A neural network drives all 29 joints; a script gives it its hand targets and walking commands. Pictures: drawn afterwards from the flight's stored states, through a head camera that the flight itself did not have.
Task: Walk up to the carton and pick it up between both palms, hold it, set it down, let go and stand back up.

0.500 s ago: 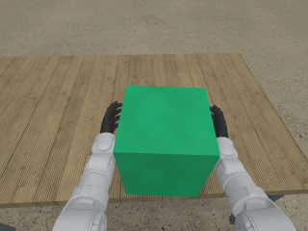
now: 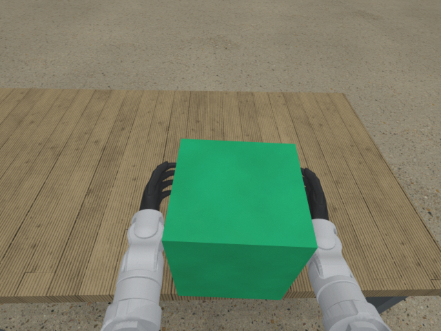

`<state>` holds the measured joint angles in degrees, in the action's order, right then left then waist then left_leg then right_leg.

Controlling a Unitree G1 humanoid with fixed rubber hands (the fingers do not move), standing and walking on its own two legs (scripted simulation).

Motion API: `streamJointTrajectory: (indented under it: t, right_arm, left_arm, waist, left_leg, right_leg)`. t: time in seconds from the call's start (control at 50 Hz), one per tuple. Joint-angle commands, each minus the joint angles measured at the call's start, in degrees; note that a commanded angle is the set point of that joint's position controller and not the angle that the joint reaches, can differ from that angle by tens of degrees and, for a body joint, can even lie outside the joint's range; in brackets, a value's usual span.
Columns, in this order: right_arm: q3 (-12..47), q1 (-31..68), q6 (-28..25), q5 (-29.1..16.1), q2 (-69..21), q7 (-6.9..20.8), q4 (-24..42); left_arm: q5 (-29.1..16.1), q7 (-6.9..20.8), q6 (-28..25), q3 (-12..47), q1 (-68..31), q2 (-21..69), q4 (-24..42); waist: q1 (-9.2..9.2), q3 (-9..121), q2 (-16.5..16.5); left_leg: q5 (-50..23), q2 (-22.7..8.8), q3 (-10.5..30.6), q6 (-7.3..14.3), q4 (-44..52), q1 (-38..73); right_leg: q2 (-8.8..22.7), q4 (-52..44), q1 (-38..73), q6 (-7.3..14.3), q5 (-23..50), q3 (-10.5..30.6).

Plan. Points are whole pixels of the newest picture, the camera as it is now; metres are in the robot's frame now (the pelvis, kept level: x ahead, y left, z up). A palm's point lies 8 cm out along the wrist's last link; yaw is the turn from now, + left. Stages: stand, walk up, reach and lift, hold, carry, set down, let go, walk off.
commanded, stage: reach and lift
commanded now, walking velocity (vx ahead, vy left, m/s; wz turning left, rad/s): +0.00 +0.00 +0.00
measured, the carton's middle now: (233, 223) +0.32 +0.00 +0.02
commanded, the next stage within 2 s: none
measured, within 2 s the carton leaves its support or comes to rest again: leaves its support in 0.82 s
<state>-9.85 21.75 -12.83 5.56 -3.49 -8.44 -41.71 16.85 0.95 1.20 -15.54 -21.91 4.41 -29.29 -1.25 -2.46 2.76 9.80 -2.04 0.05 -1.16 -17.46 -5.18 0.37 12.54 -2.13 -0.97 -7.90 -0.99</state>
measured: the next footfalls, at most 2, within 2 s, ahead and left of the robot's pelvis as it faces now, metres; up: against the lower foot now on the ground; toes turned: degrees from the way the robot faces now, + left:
none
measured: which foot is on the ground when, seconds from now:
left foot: down 0.00-1.00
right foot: down 0.00-1.00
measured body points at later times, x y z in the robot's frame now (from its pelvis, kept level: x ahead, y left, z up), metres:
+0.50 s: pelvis +0.00 +0.00 +0.00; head +0.01 +0.03 +0.45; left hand +0.36 +0.15 +0.05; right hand +0.34 -0.15 +0.05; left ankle +0.00 +0.13 -0.75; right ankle -0.01 -0.13 -0.75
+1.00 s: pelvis -0.02 -0.01 +0.00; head -0.02 +0.03 +0.45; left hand +0.35 +0.15 +0.07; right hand +0.34 -0.16 +0.07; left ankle +0.00 +0.13 -0.75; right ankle -0.01 -0.13 -0.75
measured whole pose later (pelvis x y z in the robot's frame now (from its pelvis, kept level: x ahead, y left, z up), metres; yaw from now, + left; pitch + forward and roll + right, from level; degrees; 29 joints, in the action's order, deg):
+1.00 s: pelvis -0.02 -0.01 +0.00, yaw +0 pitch -3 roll -1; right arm -11.3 27.4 -29.5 6.3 -1.3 -11.1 -55.8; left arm 17.9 0.9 -6.6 -18.5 -27.2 4.7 -36.3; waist 0.0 -2.2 3.9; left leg 7.0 -2.4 -0.7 -1.4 -15.1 -5.5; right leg 0.2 11.5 -3.1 -0.4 -5.8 -1.6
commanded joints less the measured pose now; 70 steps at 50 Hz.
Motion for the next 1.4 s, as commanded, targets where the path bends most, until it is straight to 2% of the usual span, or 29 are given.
streamJointTrajectory:
  t: [0.0,0.08,0.28,0.62,0.74,0.8,0.88,0.94,0.98,1.08,1.12,1.18,1.24,1.38]
  right_arm:
    - [21.19,22.16,-3.94,3.15,-30.25,6.98,7.45]
    - [21.32,22.13,-4.17,2.88,-29.84,6.4,7.98]
    - [23.05,21.82,-5.09,1.68,-29.8,5.32,9.31]
    - [23.92,23.2,-6.45,1.33,-30.32,4.17,9.29]
    - [25.2,28.48,-12.14,1.92,-31.39,3.76,9.96]
    - [24.39,30.87,-17.18,3.44,-30.92,3.98,6.52]
    - [20.55,33.02,-21.07,5.53,-28.71,4.05,-0.92]
    - [17.48,35.8,-21.42,6.77,-28.14,4.01,-4.39]
    - [16.08,37.59,-20.84,7.11,-28.08,4.0,-5.73]
    - [15.69,40.01,-16.26,5.58,-28.27,3.9,-5.51]
    - [17.0,40.92,-13.61,3.81,-28.42,3.9,-2.83]
    - [21.41,41.72,-10.4,0.06,-28.87,3.99,3.82]
    - [26.38,40.06,-6.68,-3.73,-28.9,3.71,10.42]
    - [33.55,36.47,2.69,-10.56,-25.94,1.77,25.34]
  left_arm:
    - [0.31,7.82,-0.5,22.43,-20.23,29.3,2.31]
    - [0.34,8.0,0.59,22.86,-20.32,29.11,3.56]
    - [0.18,7.81,1.55,23.99,-19.15,29.12,5.69]
    - [-0.09,7.53,1.48,24.4,-21.33,29.91,5.15]
    - [-1.03,6.42,-3.33,26.61,-26.7,32.33,7.07]
    - [-0.26,5.75,-7.88,25.82,-28.57,32.48,6.16]
    - [0.99,5.55,-11.29,22.39,-30.97,30.83,0.93]
    - [1.42,5.28,-11.99,20.0,-35.04,30.2,-2.06]
    - [1.69,5.03,-11.92,18.8,-37.55,30.21,-3.34]
    - [1.85,4.73,-8.67,18.0,-40.83,31.33,-3.99]
    - [1.27,4.72,-6.18,19.1,-41.57,32.26,-2.09]
    - [-0.4,4.47,-2.81,23.12,-41.13,34.03,3.59]
    - [-1.91,4.45,1.37,26.68,-37.74,34.27,9.72]
    - [-4.04,6.56,14.64,30.06,-29.35,29.6,23.28]
  waist:
    - [-0.23,15.7,-2.49]
    - [-0.52,15.32,-2.82]
    - [-0.59,16.7,-3.51]
    - [-0.78,17.72,-3.23]
    - [-0.94,24.74,-3.81]
    - [-0.43,26.93,-3.94]
    - [0.43,22.32,-1.93]
    - [1.07,19.76,-0.99]
    - [1.43,19.54,-0.9]
    - [1.51,20.7,-1.37]
    - [1.1,22.83,-1.75]
    - [0.06,28.27,-2.91]
    - [-0.67,29.57,-3.21]
    - [-2.38,23.29,-2.43]
  left_leg:
    - [-16.92,3.39,-4.49,-2.08,1.08,4.68]
    - [-16.46,3.38,-4.63,-2.05,1.1,5.55]
    - [-18.14,3.46,-4.21,-2.2,0.13,5.95]
    - [-17.11,3.21,-3.92,-1.75,0.15,5.18]
    - [-23.82,2.55,-3.52,-2.23,-1.86,7.14]
    - [-25.81,2.13,-3.68,-1.98,-2.22,8.4]
    - [-16.19,2.01,-5.18,-0.43,0.92,7.74]
    - [-8.9,2.01,-6.47,0.71,3.36,7.15]
    - [-6.64,2.09,-7.1,1.04,4.14,7.37]
    - [-6.76,2.35,-7.53,1.02,4.1,8.86]
    - [-10.02,2.33,-7.27,0.65,3.06,10.25]
    - [-20.31,2.13,-5.99,-0.44,-0.28,14.07]
    - [-26.69,2.42,-4.4,-1.2,-2.5,15.51]
    - [-26.28,4.0,-2.51,-1.75,-2.77,12.34]
  right_leg:
    - [-2.65,0.44,6.43,-0.79,15.41,-3.62]
    - [-2.67,-0.04,5.98,-0.73,14.1,-4.0]
    - [-2.74,0.15,5.95,-0.74,16.46,-4.33]
    - [-2.54,-0.1,5.16,-0.68,16.41,-4.38]
    - [-2.74,1.23,5.73,-0.16,23.29,-4.72]
    - [-2.51,1.51,6.05,0.19,25.6,-5.06]
    - [-1.88,-0.56,3.86,0.42,14.92,-5.55]
    - [-1.32,-2.41,1.3,0.52,5.22,-5.75]
    - [-1.14,-3.19,0.21,0.58,1.2,-5.84]
    - [-1.22,-4.02,-0.16,0.7,-1.76,-5.55]
    - [-1.52,-3.85,0.22,0.77,-0.27,-5.33]
    - [-2.27,-2.97,1.49,1.0,6.27,-4.9]
    - [-2.6,-1.8,4.0,0.68,12.84,-4.42]
    - [-2.8,1.06,9.72,-0.69,21.14,-4.18]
